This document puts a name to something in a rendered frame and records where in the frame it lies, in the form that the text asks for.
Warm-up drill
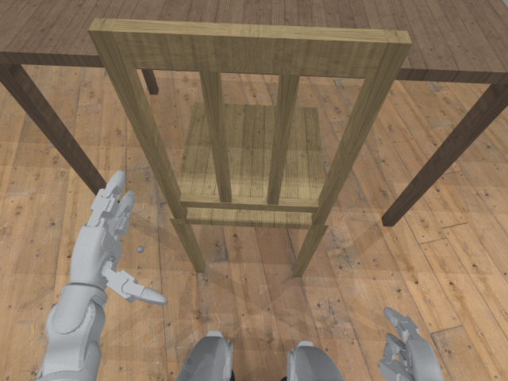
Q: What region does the left robot forearm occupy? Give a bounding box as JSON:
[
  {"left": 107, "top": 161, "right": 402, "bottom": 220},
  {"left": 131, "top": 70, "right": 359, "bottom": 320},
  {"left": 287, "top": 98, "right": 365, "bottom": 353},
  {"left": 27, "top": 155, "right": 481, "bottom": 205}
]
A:
[{"left": 35, "top": 283, "right": 108, "bottom": 381}]

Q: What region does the left robot thigh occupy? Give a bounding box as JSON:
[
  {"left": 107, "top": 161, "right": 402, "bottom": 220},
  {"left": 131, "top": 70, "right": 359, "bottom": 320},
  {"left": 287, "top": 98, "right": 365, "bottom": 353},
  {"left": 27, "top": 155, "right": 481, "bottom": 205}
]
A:
[{"left": 176, "top": 337, "right": 233, "bottom": 381}]

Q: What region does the chair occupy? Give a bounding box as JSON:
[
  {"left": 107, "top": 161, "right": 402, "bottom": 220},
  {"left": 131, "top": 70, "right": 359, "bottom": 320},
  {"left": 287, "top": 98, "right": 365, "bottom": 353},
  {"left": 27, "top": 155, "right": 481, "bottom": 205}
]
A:
[{"left": 87, "top": 18, "right": 412, "bottom": 277}]

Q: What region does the robot thigh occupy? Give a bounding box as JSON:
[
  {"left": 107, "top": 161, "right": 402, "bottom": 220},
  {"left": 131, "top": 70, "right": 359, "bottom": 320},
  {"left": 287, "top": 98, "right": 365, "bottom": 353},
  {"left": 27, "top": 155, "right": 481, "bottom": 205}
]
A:
[
  {"left": 176, "top": 337, "right": 233, "bottom": 381},
  {"left": 287, "top": 346, "right": 345, "bottom": 381}
]

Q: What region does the right robot thigh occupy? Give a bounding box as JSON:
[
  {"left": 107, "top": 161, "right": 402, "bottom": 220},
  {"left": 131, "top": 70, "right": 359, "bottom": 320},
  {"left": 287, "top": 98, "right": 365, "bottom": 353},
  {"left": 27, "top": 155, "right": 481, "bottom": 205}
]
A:
[{"left": 287, "top": 346, "right": 345, "bottom": 381}]

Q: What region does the left robot hand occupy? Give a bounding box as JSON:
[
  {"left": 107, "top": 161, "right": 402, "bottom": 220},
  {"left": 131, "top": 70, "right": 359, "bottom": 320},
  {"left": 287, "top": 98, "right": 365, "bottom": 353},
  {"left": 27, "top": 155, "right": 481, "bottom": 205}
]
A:
[{"left": 69, "top": 170, "right": 167, "bottom": 305}]

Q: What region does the right robot hand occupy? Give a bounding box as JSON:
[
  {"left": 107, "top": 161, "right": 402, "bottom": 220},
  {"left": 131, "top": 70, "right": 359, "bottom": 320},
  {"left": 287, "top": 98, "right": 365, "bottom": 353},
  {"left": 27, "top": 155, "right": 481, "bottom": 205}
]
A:
[{"left": 379, "top": 307, "right": 445, "bottom": 381}]

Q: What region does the table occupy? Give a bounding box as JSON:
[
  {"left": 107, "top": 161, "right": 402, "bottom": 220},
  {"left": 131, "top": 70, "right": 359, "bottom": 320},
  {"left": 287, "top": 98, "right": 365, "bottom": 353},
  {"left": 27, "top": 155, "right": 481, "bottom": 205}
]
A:
[{"left": 0, "top": 0, "right": 508, "bottom": 227}]

